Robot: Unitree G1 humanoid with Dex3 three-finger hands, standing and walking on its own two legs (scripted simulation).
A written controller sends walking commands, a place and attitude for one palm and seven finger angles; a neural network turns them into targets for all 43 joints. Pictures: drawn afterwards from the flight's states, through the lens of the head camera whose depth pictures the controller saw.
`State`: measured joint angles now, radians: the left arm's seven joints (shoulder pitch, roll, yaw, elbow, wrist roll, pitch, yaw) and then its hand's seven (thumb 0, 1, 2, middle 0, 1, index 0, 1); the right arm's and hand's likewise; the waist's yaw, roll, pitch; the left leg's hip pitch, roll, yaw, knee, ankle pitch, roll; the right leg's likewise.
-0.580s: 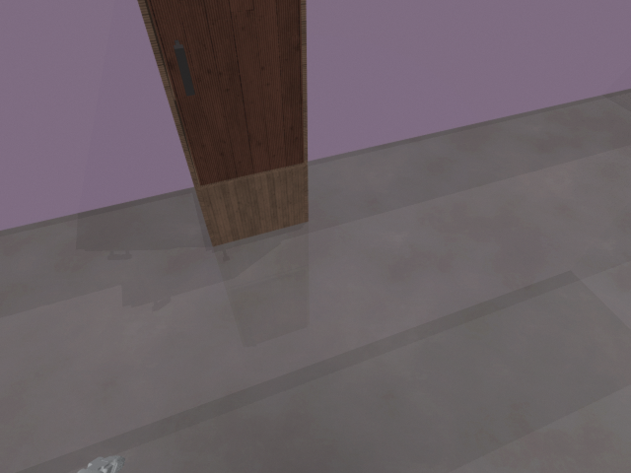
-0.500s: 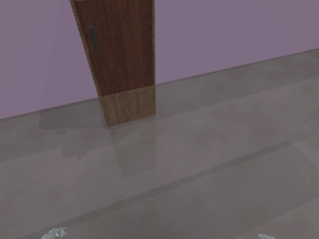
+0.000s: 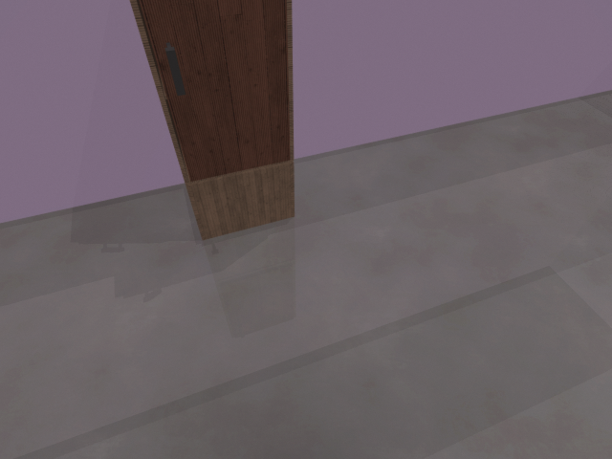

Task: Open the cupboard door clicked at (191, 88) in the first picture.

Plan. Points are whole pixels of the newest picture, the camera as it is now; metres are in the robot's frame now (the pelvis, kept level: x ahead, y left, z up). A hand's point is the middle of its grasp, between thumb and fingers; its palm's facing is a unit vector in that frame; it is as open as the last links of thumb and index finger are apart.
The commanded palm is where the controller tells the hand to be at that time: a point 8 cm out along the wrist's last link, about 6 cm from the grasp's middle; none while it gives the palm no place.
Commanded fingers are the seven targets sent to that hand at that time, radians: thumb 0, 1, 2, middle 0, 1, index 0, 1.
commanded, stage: stand and wait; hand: left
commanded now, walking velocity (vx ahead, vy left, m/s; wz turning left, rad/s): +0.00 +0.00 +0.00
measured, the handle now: (174, 68) +1.06 +0.43 +0.00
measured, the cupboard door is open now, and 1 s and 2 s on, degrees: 0 0 0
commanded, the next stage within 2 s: look at it before walking up in 0.38 s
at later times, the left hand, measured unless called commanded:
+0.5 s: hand out of the picture +0.07 +0.25 -0.15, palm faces -0.05 -0.94 -0.33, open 7.4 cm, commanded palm none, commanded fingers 0.00 0.90 0.90 -0.20 -0.30 -0.20 -0.30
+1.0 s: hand out of the picture +0.06 +0.26 -0.15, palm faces -0.05 -0.94 -0.33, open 7.4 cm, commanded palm none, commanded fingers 0.00 0.90 0.90 -0.20 -0.30 -0.20 -0.30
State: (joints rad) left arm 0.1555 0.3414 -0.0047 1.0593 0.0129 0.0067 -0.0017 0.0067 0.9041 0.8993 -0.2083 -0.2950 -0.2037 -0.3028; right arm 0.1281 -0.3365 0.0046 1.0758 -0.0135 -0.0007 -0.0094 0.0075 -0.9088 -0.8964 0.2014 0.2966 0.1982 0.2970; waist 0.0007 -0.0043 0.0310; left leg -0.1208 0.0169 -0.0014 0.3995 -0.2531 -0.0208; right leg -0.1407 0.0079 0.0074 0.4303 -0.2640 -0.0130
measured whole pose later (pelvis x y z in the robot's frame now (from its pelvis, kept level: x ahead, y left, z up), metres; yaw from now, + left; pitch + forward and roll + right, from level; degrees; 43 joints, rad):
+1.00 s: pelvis -0.02 +0.01 +0.00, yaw -1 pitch -2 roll +0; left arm 0.14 0.35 -0.01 1.09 0.02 0.00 -0.01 0.01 0.90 0.90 -0.21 -0.29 -0.20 -0.30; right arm 0.12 -0.33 0.01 1.12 -0.01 -0.01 0.00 0.01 -0.91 -0.90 0.20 0.30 0.20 0.30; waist 0.00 -0.01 0.03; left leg -0.12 0.01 0.01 0.35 -0.20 -0.01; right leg -0.14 0.00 0.02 0.37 -0.21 0.00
